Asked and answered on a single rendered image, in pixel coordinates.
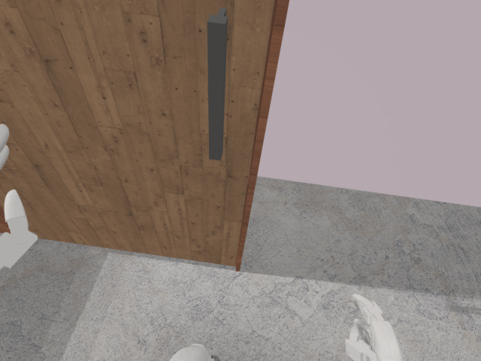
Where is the robot left hand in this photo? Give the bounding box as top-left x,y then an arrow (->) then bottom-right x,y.
0,124 -> 38,271

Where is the robot right hand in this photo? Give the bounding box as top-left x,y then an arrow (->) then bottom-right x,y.
345,293 -> 404,361

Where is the handle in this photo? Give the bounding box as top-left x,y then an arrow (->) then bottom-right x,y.
207,8 -> 228,161

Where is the left robot shin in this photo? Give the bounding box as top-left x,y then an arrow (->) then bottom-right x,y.
191,344 -> 206,350

